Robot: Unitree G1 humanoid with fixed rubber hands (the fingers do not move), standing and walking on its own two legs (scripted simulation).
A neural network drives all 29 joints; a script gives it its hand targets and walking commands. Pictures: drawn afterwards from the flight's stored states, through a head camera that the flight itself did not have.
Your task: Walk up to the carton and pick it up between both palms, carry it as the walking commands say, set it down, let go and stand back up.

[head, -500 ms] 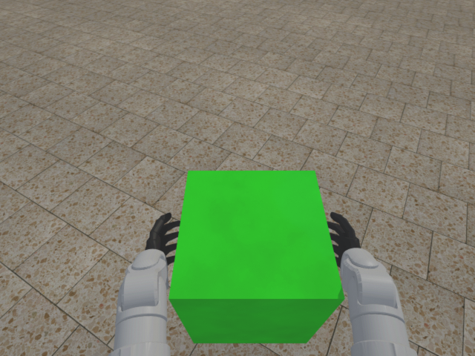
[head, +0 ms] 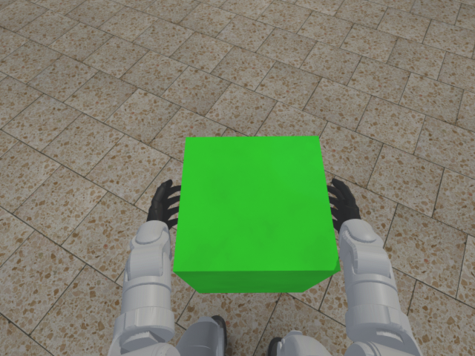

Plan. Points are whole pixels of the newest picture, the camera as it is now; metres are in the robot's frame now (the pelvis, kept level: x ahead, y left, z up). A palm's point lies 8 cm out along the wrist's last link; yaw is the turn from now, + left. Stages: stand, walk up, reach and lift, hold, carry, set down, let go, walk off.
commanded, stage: set down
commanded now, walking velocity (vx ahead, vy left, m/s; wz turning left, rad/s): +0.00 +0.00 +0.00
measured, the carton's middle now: (251, 224) +0.36 +0.02 -0.11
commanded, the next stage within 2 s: none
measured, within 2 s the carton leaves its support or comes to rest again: neither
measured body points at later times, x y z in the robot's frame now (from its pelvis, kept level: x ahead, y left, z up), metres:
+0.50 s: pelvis -0.02 +0.00 -0.06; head +0.17 +0.03 +0.35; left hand +0.37 +0.20 -0.13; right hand +0.39 -0.14 -0.12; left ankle +0.08 +0.11 -0.72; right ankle +0.01 -0.10 -0.72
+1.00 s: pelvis -0.04 +0.00 -0.14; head +0.20 +0.03 +0.24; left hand +0.39 +0.20 -0.22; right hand +0.42 -0.13 -0.22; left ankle +0.08 +0.11 -0.72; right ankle +0.01 -0.10 -0.72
